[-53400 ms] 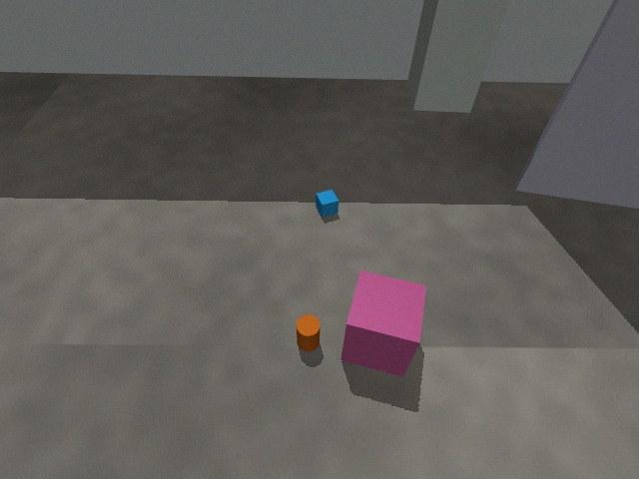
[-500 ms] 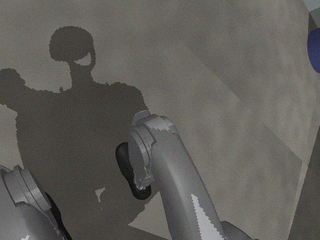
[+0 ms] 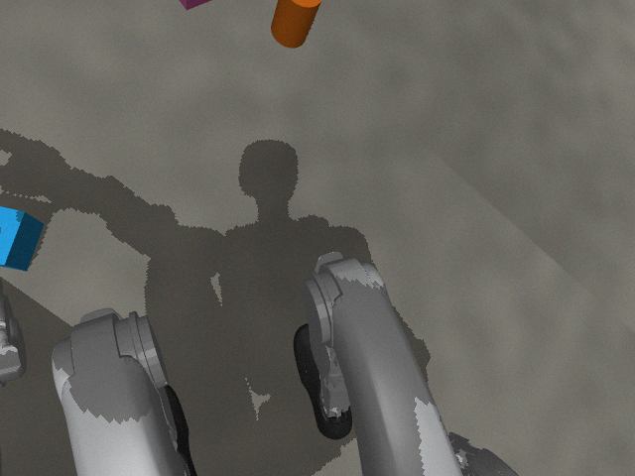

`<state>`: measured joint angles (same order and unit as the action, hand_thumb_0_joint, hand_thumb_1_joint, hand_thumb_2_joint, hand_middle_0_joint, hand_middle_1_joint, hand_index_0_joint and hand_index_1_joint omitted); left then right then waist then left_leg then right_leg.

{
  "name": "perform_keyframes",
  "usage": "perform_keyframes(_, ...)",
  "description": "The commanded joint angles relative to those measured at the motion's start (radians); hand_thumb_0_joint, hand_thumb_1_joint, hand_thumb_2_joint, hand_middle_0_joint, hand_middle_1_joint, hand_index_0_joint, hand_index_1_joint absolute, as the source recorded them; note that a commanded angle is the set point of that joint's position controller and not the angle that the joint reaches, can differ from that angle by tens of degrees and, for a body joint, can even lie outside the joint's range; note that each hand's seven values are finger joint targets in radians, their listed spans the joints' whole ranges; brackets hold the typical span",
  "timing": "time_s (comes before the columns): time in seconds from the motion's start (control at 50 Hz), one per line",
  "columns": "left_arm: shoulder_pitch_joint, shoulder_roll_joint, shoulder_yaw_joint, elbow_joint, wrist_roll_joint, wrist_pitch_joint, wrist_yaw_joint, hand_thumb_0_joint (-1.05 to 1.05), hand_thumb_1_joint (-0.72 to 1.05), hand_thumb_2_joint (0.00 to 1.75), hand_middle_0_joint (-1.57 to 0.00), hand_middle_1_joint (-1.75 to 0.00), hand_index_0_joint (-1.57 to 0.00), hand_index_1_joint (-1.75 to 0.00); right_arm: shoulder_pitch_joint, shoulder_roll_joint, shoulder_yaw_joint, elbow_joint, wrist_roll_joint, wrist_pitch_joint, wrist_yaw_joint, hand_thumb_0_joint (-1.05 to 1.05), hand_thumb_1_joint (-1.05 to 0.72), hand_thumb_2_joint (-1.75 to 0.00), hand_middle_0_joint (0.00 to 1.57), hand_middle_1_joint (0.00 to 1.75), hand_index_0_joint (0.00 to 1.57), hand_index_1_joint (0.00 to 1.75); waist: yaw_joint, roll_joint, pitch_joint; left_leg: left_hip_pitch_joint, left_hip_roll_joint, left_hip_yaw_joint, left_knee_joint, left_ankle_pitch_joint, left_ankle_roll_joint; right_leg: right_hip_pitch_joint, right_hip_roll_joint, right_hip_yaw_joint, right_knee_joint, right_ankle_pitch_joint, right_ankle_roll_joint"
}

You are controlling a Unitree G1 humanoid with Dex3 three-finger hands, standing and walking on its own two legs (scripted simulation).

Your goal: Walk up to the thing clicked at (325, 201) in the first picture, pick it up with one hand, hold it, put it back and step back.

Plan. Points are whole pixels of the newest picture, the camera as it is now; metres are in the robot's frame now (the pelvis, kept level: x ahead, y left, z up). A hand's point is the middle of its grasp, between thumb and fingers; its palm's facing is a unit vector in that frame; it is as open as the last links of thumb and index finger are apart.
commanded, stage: withdraw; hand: left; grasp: from above
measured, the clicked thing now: out of the picture +0.44 +0.35 -0.31
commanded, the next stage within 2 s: home in 0.52 s
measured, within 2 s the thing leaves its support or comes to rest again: neither
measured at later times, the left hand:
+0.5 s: hand out of the picture +0.43 +0.36 -0.16, palm faces -0.50 -0.15 -0.85, open 12.4 cm
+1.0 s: hand out of the picture +0.36 +0.34 -0.04, palm faces -0.37 -0.33 -0.87, open 9.7 cm
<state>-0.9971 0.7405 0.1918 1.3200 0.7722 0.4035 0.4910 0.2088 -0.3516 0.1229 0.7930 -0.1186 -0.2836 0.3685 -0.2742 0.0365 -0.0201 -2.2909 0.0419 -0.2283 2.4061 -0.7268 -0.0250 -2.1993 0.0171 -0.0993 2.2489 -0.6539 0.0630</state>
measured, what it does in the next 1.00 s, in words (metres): rises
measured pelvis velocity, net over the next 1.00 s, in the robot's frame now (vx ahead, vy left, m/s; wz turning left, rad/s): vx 0.00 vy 0.01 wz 0.11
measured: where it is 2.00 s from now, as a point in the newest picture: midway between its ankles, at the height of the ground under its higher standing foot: (255, 433)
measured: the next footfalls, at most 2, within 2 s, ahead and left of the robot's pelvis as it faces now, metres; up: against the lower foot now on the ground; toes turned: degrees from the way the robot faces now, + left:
none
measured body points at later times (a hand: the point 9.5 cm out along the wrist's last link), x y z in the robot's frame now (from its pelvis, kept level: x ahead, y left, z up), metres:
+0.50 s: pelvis -0.01 -0.01 -0.01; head +0.23 +0.08 +0.36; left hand +0.45 +0.36 -0.11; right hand +0.09 -0.28 -0.10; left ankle +0.06 +0.13 -0.31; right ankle +0.11 -0.13 -0.31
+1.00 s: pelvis +0.00 +0.01 +0.07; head +0.18 +0.07 +0.48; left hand +0.38 +0.35 +0.01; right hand +0.14 -0.25 -0.05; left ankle +0.06 +0.13 -0.31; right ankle +0.11 -0.13 -0.31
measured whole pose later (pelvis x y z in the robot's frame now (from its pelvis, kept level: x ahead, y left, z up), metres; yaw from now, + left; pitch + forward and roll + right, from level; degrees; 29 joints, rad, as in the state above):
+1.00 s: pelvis +0.00 +0.01 +0.07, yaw +7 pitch +35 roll -8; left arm -0.52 0.62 0.04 0.74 0.83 -0.09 0.04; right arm 0.17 -0.28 -0.01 0.62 -0.02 0.05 0.09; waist -0.10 0.05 -0.18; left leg -2.08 0.03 -0.10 2.15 -0.69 0.01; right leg -2.01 -0.02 -0.02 2.06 -0.66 0.07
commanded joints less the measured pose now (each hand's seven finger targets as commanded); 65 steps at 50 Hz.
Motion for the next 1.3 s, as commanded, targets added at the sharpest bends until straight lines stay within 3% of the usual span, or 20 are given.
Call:
perform_keyframes(0.0, -0.128, 0.084, -0.115, -0.193, 0.037, -0.01, -0.11, 0.0, -0.18, 0.7, -0.39, -0.69, -0.39, -0.68, 0.162, -0.239, -0.129, -0.022, 0.042, 0.038, -0.028, 0.0, -0.9, -0.9, 0.2, 0.3, 0.2, 0.3, -0.001, 0.259, -0.629, 0.434, -0.015, 0.145, -0.328, 0.216, 0.039, 0.381, 0.068, -0.082, -0.241, 0.205, -0.091)
perform_keyframes(0.06, -0.201, 0.029, -0.17, -0.201, 0.063, -0.082, -0.203, 0.0, -0.18, 0.71, -0.37, -0.7, -0.38, -0.7, 0.157, -0.224, -0.15, -0.021, 0.044, 0.056, -0.06, 0.0, -0.9, -0.9, 0.2, 0.3, 0.2, 0.3, -0.034, 0.172, -0.564, 0.413, -0.028, 0.135, -0.364, 0.113, 0.046, 0.345, 0.057, -0.061, -0.278, 0.095, -0.092)
perform_keyframes(0.14, -0.277, 0.112, -0.177, -0.151, 0.152, -0.201, -0.276, 0.0, -0.23, 0.77, -0.31, -0.78, -0.32, -0.77, 0.138, -0.208, -0.142, -0.052, 0.039, 0.082, -0.118, 0.0, -0.89, -0.89, 0.2, 0.3, 0.2, 0.3, -0.038, 0.093, -0.48, 0.392, -0.044, 0.14, -0.364, 0.009, 0.045, 0.333, 0.043, -0.031, -0.298, -0.045, -0.092)
perform_keyframes(0.2, -0.312, 0.184, -0.166, -0.105, 0.216, -0.303, -0.282, 0.0, -0.27, 0.8, -0.3, -0.8, -0.3, -0.79, 0.098, -0.175, -0.121, -0.076, 0.029, 0.103, -0.164, 0.0, -0.9, -0.9, 0.2, 0.3, 0.2, 0.3, -0.002, 0.064, -0.484, 0.356, -0.053, 0.189, -0.332, 0.009, 0.043, 0.372, 0.037, 0.005, -0.311, -0.104, -0.098)
perform_keyframes(0.3, -0.336, 0.273, -0.147, -0.037, 0.325, -0.469, -0.279, 0.0, -0.26, 0.79, -0.3, -0.79, -0.31, -0.79, 0.095, -0.176, -0.095, -0.084, 0.02, 0.128, -0.218, 0.0, -0.9, -0.89, 0.2, 0.3, 0.2, 0.3, 0.001, 0.12, -0.556, 0.375, -0.056, 0.203, -0.278, 0.071, 0.046, 0.344, 0.02, 0.008, -0.263, -0.022, -0.089)
perform_keyframes(0.4, -0.342, 0.363, -0.117, -0.031, 0.394, -0.591, -0.28, 0.0, -0.24, 0.77, -0.32, -0.78, -0.33, -0.77, 0.124, -0.193, -0.079, -0.104, 0.004, 0.167, -0.251, 0.0, -0.9, -0.89, 0.2, 0.3, 0.2, 0.3, 0.002, 0.174, -0.626, 0.418, -0.044, 0.194, -0.244, 0.169, 0.045, 0.377, 0.01, -0.008, -0.219, 0.1, -0.082)
perform_keyframes(0.46, -0.268, 0.381, -0.091, -0.109, 0.404, -0.638, -0.288, 0.0, -0.27, 0.78, -0.29, -0.8, -0.31, -0.79, 0.141, -0.214, -0.09, -0.12, 0.0, 0.193, -0.262, 0.0, -0.9, -0.89, 0.2, 0.3, 0.2, 0.3, 0.033, 0.281, -0.695, 0.53, -0.041, 0.183, -0.268, 0.25, 0.025, 0.358, 0.003, -0.043, -0.184, 0.177, -0.092)
perform_keyframes(0.56, -0.159, 0.435, -0.009, -0.472, 0.384, -0.679, -0.305, 0.0, -0.25, 0.76, -0.28, -0.78, -0.3, -0.76, 0.166, -0.238, -0.164, -0.171, 0.008, 0.244, -0.273, 0.0, -0.89, -0.89, 0.2, 0.3, 0.2, 0.3, 0.104, 0.455, -0.951, 0.81, -0.033, 0.16, -0.299, 0.473, -0.001, 0.353, -0.011, -0.061, -0.141, 0.308, -0.102)
perform_keyframes(0.6, -0.145, 0.383, -0.034, -0.5, 0.377, -0.675, -0.307, 0.0, -0.19, 0.76, -0.3, -0.76, -0.32, -0.73, 0.171, -0.223, -0.18, -0.167, 0.011, 0.27, -0.272, 0.0, -0.89, -0.89, 0.2, 0.3, 0.2, 0.3, 0.086, 0.426, -0.935, 0.801, -0.026, 0.157, -0.305, 0.466, 0.01, 0.333, -0.009, -0.06, -0.152, 0.31, -0.098)
perform_keyframes(0.62, -0.136, 0.411, -0.004, -0.482, 0.372, -0.668, -0.302, 0.0, -0.11, 0.84, -0.26, -0.68, -0.24, -0.7, 0.175, -0.221, -0.18, -0.163, 0.014, 0.281, -0.273, 0.0, -0.88, -0.9, 0.2, 0.3, 0.2, 0.3, 0.085, 0.383, -0.891, 0.763, -0.027, 0.159, -0.303, 0.444, 0.019, 0.332, -0.008, -0.054, -0.165, 0.301, -0.095)
perform_keyframes(0.64, -0.151, 0.39, -0.008, -0.536, 0.359, -0.664, -0.296, 0.0, -0.19, 0.76, -0.29, -0.76, -0.32, -0.72, 0.181, -0.216, -0.186, -0.164, 0.019, 0.293, -0.276, 0.0, -0.89, -0.89, 0.2, 0.3, 0.2, 0.3, 0.08, 0.385, -0.872, 0.734, -0.033, 0.163, -0.313, 0.418, 0.023, 0.334, -0.011, -0.052, -0.183, 0.289, -0.096)
perform_keyframes(0.66, -0.152, 0.391, -0.01, -0.506, 0.356, -0.655, -0.291, 0.0, -0.11, 0.84, -0.25, -0.68, -0.24, -0.65, 0.183, -0.204, -0.181, -0.159, 0.021, 0.3, -0.275, 0.0, -0.89, -0.9, 0.2, 0.3, 0.2, 0.3, 0.075, 0.358, -0.871, 0.711, -0.031, 0.167, -0.31, 0.395, 0.033, 0.347, -0.006, -0.048, -0.187, 0.284, -0.092)
perform_keyframes(0.7, -0.112, 0.346, -0.025, -0.496, 0.351, -0.64, -0.291, 0.0, 0.03, 0.92, -0.24, -0.59, -0.22, -0.61, 0.189, -0.191, -0.185, -0.163, 0.028, 0.313, -0.275, 0.0, -0.89, -0.9, 0.2, 0.3, 0.2, 0.3, 0.091, 0.336, -0.837, 0.692, -0.035, 0.162, -0.346, 0.341, 0.038, 0.334, -0.007, -0.049, -0.21, 0.243, -0.093)
perform_keyframes(0.74, -0.042, 0.305, -0.033, -0.478, 0.327, -0.622, -0.3, 0.0, 0.17, 0.86, -0.22, -0.49, -0.2, -0.51, 0.18, -0.196, -0.196, -0.17, 0.037, 0.321, -0.276, 0.0, -0.89, -0.9, 0.2, 0.3, 0.2, 0.3, 0.113, 0.329, -0.786, 0.683, -0.038, 0.148, -0.398, 0.269, 0.037, 0.3, -0.01, -0.052, -0.229, 0.188, -0.1)
perform_keyframes(0.8, 0.042, 0.242, -0.052, -0.555, 0.272, -0.593, -0.337, 0.0, 0.35, 0.84, -0.21, -0.42, -0.2, -0.43, 0.18, -0.182, -0.218, -0.195, 0.059, 0.326, -0.274, 0.0, -0.89, -0.9, 0.2, 0.3, 0.2, 0.3, 0.152, 0.31, -0.862, 0.719, -0.036, 0.144, -0.482, 0.225, 0.046, 0.377, -0.005, -0.04, -0.265, 0.182, -0.093)
perform_keyframes(0.94, 0.317, 0.081, -0.087, -0.781, -0.018, -0.475, -0.447, 0.0, 0.7, 0.92, -0.21, -0.38, -0.21, -0.38, 0.093, -0.151, -0.222, -0.247, 0.109, 0.319, -0.306, 0.0, -0.9, -0.9, 0.2, 0.3, 0.2, 0.3, 0.169, 0.109, -0.706, 0.686, -0.031, 0.127, -0.639, 0.088, 0.072, 0.514, 0.002, -0.016, -0.439, 0.123, -0.078)
perform_keyframes(1.0, 0.401, 0.025, -0.111, -0.914, -0.111, -0.443, -0.488, 0.0, 0.88, 0.95, -0.21, -0.35, -0.21, -0.35, 0.048, -0.139, -0.226, -0.271, 0.121, 0.302, -0.323, 0.0, -0.9, -0.9, 0.2, 0.3, 0.2, 0.3, 0.172, 0.096, -0.686, 0.75, -0.02, 0.109, -0.711, 0.058, 0.069, 0.563, -0.001, -0.008, -0.49, 0.114, -0.077)
perform_keyframes(1.08, 0.483, -0.017, -0.097, -1.084, -0.214, -0.425, -0.488, 0.0, 0.9, 0.91, -0.2, -0.3, -0.2, -0.3, 0.003, -0.107, -0.221, -0.305, 0.134, 0.272, -0.343, 0.0, -0.9, -0.9, 0.2, 0.3, 0.2, 0.3, 0.191, 0.114, -0.713, 0.835, -0.02, 0.126, -0.78, 0.061, 0.065, 0.665, -0.006, 0.009, -0.57, 0.113, -0.075)
perform_keyframes(1.16, 0.628, -0.048, -0.048, -1.155, -0.281, -0.391, -0.453, 0.0, 0.9, 0.91, -0.2, -0.31, -0.2, -0.31, -0.027, -0.085, -0.217, -0.31, 0.146, 0.248, -0.372, 0.0, -0.9, -0.9, 0.2, 0.3, 0.2, 0.3, 0.217, 0.137, -0.713, 0.956, -0.022, 0.143, -0.856, 0.135, 0.051, 0.751, -0.015, 0.028, -0.648, 0.151, -0.08)
perform_keyframes(1.28, 0.847, -0.182, -0.092, -1.232, -0.415, -0.284, -0.435, 0.0, 0.93, 1.0, -0.22, -0.37, -0.22, -0.38, -0.068, -0.055, -0.214, -0.334, 0.158, 0.207, -0.405, 0.0, -0.9, -0.9, 0.2, 0.3, 0.2, 0.3, 0.201, 0.074, -0.612, 1.076, -0.027, 0.148, -1.0, 0.111, 0.05, 0.91, -0.016, 0.043, -0.836, 0.117, -0.076)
